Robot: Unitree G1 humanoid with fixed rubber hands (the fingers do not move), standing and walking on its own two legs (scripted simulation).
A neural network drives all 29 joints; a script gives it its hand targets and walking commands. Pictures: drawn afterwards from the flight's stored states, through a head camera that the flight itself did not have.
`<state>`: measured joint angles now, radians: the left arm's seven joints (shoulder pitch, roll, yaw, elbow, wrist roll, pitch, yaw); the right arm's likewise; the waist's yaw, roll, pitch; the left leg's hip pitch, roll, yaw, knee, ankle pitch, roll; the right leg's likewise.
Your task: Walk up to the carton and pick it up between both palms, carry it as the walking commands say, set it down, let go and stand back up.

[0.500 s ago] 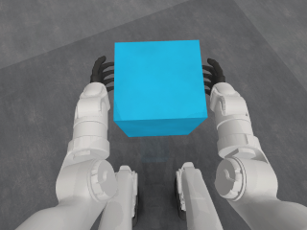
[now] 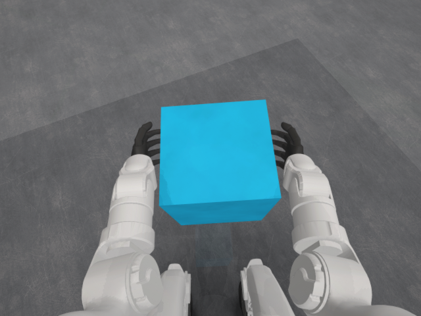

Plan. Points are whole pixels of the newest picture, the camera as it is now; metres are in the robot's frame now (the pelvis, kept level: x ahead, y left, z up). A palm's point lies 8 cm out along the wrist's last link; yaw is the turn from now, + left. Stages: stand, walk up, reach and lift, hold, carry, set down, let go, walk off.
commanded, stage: reach and lift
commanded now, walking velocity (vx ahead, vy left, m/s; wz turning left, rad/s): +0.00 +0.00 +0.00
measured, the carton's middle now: (217, 171) +0.42 +0.00 -0.10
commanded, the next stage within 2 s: none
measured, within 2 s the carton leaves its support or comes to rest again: neither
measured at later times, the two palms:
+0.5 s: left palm (130, 151) +0.39 +0.15 +0.07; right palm (309, 150) +0.38 -0.15 +0.07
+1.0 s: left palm (118, 141) +0.37 +0.14 +0.13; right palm (331, 145) +0.36 -0.16 +0.13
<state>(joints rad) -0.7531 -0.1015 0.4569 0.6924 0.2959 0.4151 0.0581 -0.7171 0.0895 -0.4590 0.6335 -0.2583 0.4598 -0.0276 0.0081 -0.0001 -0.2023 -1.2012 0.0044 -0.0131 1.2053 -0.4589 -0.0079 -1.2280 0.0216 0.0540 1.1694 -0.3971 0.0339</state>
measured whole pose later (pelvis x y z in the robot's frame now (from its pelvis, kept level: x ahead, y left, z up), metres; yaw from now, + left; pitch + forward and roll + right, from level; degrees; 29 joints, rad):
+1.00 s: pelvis +0.03 +0.00 +0.10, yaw +0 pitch +4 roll +0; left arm -0.52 -0.13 0.36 0.60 0.30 0.57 -0.01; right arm -0.45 0.12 -0.38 0.49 -0.27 0.60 0.01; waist 0.01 0.00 -0.10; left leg -0.41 0.00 -0.01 0.64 -0.29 -0.01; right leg -0.44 0.01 0.05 0.61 -0.24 0.02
